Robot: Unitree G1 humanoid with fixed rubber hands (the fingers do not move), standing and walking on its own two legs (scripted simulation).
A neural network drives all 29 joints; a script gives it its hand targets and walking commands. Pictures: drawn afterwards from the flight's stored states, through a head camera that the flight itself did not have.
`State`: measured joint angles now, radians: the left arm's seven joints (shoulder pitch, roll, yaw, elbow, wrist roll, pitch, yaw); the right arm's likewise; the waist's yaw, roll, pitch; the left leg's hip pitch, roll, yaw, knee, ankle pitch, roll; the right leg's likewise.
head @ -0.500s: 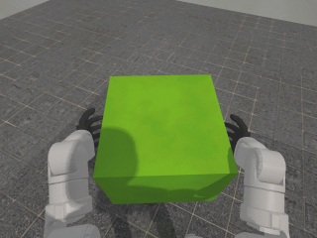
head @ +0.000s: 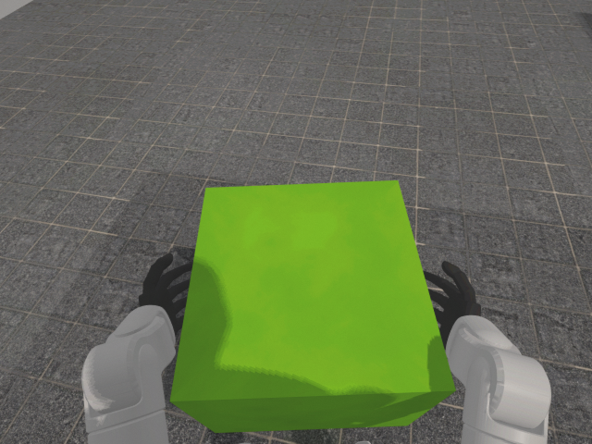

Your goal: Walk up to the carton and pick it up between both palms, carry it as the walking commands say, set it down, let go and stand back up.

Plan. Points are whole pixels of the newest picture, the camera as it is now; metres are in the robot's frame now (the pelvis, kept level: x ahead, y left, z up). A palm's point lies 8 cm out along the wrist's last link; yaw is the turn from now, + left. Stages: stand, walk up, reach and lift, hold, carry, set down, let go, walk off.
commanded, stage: carry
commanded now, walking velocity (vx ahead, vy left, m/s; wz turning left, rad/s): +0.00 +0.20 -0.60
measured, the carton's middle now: (306, 306) +0.31 +0.00 +0.00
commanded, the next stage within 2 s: none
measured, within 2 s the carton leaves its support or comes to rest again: neither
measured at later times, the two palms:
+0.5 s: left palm (156, 316) +0.26 +0.17 +0.09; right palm (493, 429) +0.14 -0.17 +0.09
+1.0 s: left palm (189, 308) +0.27 +0.14 +0.09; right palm out of the picture +0.06 -0.16 +0.08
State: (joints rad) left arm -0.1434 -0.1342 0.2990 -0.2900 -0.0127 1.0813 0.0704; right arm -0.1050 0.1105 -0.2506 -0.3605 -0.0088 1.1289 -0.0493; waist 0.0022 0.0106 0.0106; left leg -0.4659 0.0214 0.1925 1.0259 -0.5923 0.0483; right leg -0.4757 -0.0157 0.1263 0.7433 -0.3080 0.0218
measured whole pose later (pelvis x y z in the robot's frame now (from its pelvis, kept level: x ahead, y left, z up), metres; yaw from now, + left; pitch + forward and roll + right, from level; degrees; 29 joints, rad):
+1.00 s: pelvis -0.04 +0.12 +0.01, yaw -34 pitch +4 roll +3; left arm -0.05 -0.13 0.27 -0.43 0.00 1.10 0.04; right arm -0.01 0.12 -0.20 -0.49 -0.01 1.13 -0.05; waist 0.00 -0.02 -0.02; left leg -0.41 0.01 0.16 0.64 -0.45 0.04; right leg -0.47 -0.04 0.23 0.58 -0.19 0.07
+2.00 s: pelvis +0.02 +0.27 +0.01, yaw -65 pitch +3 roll +0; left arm -0.03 -0.12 0.25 -0.48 0.00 1.13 0.03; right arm 0.02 0.13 -0.19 -0.54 -0.01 1.15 -0.04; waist 0.00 -0.03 -0.02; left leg -0.39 0.05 0.18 0.61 -0.25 0.04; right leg -0.55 -0.04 0.12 0.93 -0.43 0.07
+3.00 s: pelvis +0.01 +0.31 +0.01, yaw -70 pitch +1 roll -1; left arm -0.02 -0.13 0.24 -0.48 0.01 1.19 0.04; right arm 0.05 0.13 -0.19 -0.54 -0.02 1.18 -0.04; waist 0.00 0.02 -0.06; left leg -0.40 0.11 0.26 0.61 -0.23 0.05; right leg -0.36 -0.02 -0.02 0.61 -0.28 0.01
